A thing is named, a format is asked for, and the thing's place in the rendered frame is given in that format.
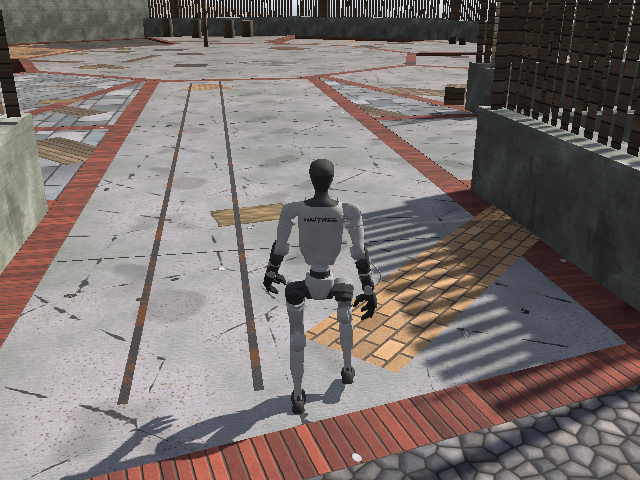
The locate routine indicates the robot right upper arm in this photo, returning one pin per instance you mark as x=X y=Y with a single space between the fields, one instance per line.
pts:
x=353 y=213

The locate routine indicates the robot left hand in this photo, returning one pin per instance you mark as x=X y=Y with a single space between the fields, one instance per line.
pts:
x=268 y=281

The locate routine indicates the left robot thigh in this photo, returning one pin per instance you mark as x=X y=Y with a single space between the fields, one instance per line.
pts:
x=295 y=301

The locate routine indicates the right robot forearm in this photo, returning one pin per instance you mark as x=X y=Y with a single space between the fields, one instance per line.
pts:
x=365 y=275

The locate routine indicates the robot left upper arm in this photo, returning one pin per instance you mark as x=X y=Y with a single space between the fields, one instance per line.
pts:
x=289 y=211

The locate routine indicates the robot left shin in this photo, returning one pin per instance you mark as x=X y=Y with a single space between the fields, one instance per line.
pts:
x=297 y=369

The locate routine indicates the robot right hand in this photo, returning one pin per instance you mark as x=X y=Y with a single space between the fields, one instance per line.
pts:
x=370 y=306

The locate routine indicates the left robot forearm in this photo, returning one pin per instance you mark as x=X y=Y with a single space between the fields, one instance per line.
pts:
x=274 y=263

